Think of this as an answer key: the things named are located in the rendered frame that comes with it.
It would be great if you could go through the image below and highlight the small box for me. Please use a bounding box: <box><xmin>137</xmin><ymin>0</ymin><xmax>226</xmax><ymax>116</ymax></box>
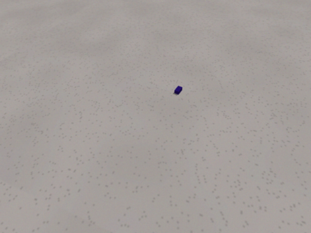
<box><xmin>174</xmin><ymin>86</ymin><xmax>182</xmax><ymax>95</ymax></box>

